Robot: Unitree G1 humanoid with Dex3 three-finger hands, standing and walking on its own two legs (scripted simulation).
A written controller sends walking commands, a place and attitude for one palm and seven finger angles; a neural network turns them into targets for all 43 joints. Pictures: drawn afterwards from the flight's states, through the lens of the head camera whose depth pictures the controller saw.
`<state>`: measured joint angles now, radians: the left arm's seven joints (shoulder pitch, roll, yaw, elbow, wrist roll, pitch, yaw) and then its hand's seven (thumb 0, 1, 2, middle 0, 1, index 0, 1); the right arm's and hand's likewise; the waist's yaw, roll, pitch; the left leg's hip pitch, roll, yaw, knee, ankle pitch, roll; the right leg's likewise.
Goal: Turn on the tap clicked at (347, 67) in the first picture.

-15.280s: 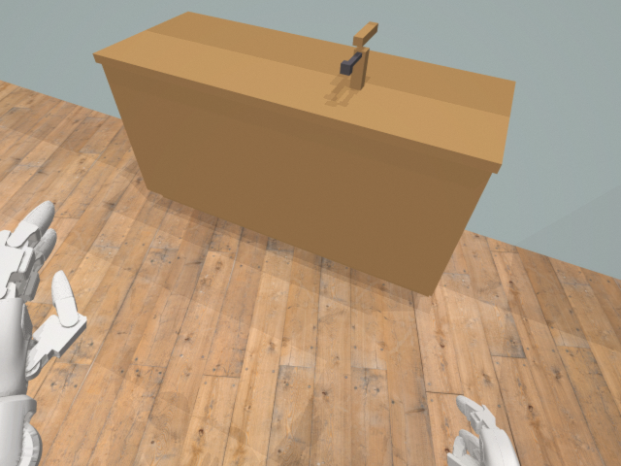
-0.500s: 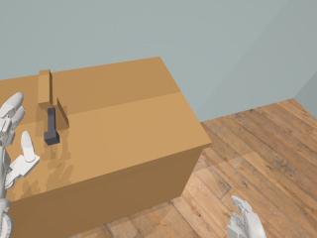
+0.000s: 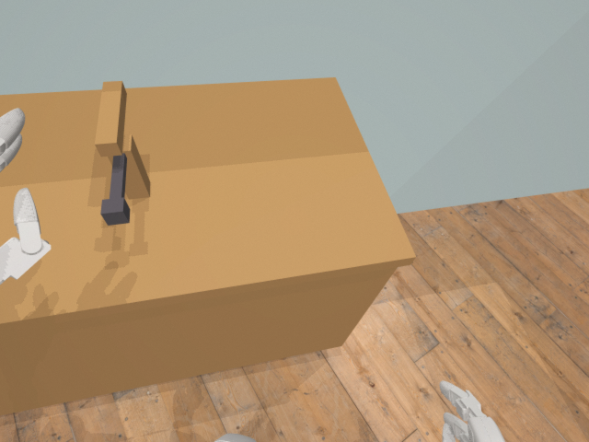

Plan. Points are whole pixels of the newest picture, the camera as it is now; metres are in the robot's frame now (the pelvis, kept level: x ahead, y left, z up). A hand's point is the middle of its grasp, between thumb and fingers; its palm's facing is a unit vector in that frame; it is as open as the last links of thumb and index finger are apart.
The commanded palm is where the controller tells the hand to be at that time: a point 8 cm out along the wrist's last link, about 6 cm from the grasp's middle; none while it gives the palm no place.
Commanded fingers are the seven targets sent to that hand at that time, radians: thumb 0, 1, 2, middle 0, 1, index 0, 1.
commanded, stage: come to a stop and stand still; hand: left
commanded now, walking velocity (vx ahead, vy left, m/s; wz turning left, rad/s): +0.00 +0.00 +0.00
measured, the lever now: (115, 211) +0.36 +0.32 +0.04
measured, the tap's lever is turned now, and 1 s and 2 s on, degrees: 0 0 0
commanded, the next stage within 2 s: look again from close up in 0.82 s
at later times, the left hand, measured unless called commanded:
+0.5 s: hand (52, 250) +0.23 +0.27 +0.17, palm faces +0.39 -0.87 -0.29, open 7.4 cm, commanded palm +0.17 +0.30 +0.18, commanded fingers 0.00 0.90 0.90 -0.20 -0.30 -0.20 -0.30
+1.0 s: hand (59, 257) +0.23 +0.27 +0.16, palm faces +0.35 -0.87 -0.34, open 7.4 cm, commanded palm +0.17 +0.30 +0.18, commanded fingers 0.00 0.90 0.90 -0.20 -0.30 -0.20 -0.30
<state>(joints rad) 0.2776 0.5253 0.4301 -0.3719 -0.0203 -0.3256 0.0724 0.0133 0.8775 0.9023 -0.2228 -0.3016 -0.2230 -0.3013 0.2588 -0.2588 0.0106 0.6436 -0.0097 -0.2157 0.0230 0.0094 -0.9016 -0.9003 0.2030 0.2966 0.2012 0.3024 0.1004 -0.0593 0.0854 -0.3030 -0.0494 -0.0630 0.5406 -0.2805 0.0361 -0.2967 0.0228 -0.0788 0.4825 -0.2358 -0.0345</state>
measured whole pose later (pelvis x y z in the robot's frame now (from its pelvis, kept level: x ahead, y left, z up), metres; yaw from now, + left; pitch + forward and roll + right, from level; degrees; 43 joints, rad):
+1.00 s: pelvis +0.00 +0.03 +0.01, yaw -2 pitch +0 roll -2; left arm 0.41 0.35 0.35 -0.44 -0.04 -0.25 0.10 0.01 0.89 0.90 -0.21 -0.30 -0.21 -0.30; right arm 0.20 -0.19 0.03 0.59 0.00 -0.13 -0.02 0.01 -0.90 -0.90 0.21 0.30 0.20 0.30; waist 0.03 -0.04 0.05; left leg -0.19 -0.06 -0.01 0.44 -0.24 0.07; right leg -0.19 0.01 -0.03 0.36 -0.17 0.01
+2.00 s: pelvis +0.00 -0.04 -0.02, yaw +0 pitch +2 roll +0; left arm 0.38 0.37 0.35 -0.36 -0.16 -0.05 0.07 0.01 0.89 0.90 -0.21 -0.30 -0.21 -0.30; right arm 0.18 -0.23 0.04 0.64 0.02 -0.15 -0.06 0.01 -0.90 -0.90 0.21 0.30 0.20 0.30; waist 0.05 0.03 -0.07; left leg -0.36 -0.03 -0.07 0.69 -0.36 -0.01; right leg -0.37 0.07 -0.07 0.68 -0.34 -0.09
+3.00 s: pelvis +0.00 -0.02 -0.02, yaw +2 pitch +2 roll +0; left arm 0.56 0.21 0.20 -0.51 -0.20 0.05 0.21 0.01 0.89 0.90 -0.21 -0.30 -0.21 -0.30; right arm 0.20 -0.23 0.05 0.63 0.02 -0.21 -0.08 0.01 -0.90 -0.90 0.21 0.30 0.20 0.30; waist 0.07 0.04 -0.09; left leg -0.37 -0.05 -0.09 0.71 -0.36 0.00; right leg -0.36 0.04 -0.08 0.69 -0.35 -0.07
